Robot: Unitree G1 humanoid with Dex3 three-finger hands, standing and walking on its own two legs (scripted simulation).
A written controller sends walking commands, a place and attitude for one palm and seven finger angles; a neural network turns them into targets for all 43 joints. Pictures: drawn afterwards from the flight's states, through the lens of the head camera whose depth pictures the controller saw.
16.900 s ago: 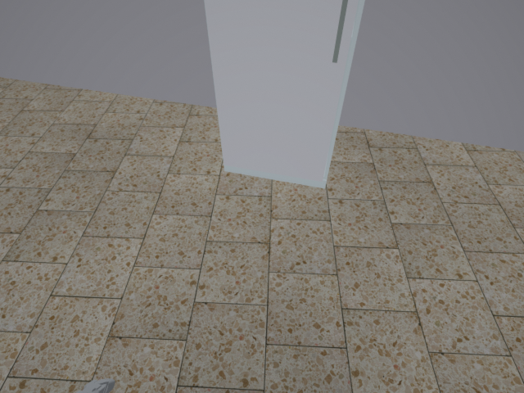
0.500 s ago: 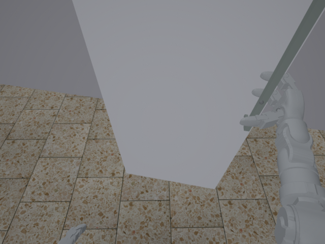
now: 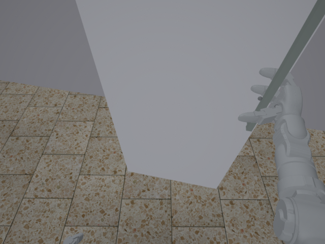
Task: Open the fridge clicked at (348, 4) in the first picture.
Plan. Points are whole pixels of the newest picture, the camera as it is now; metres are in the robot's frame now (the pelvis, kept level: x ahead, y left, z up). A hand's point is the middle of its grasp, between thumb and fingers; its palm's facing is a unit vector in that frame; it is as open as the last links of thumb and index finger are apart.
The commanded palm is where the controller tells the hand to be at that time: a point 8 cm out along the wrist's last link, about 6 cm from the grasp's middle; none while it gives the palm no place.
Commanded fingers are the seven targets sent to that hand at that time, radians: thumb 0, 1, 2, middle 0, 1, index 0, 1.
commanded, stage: slide the fingers in behind the handle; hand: right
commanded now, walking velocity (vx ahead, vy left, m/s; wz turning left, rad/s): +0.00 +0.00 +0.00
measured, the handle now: (286, 57) +0.49 -0.21 +0.22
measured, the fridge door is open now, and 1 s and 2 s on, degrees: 0 0 2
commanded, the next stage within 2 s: grip the handle and tug to test in 0.10 s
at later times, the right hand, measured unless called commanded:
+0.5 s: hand (265, 101) +0.44 -0.19 +0.13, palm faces +0.12 +0.99 +0.02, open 11.8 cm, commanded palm +0.41 -0.23 +0.13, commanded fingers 0.00 -0.25 -0.62 0.38 1.31 0.38 1.31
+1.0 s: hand (260, 101) +0.44 -0.18 +0.13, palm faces +0.09 +1.00 +0.02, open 5.1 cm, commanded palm +0.41 -0.23 +0.13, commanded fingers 0.00 -0.90 -0.90 0.45 1.40 0.45 1.40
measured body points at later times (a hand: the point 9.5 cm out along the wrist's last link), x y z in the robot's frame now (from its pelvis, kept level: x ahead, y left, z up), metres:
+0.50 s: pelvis +0.00 +0.00 +0.00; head +0.03 -0.01 +0.45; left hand +0.10 +0.25 -0.11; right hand +0.43 -0.25 +0.14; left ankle +0.01 +0.12 -0.72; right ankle +0.00 -0.11 -0.72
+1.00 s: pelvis +0.00 +0.00 +0.00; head +0.04 +0.00 +0.45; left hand +0.08 +0.25 -0.11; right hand +0.43 -0.24 +0.13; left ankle +0.01 +0.12 -0.72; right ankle +0.00 -0.11 -0.72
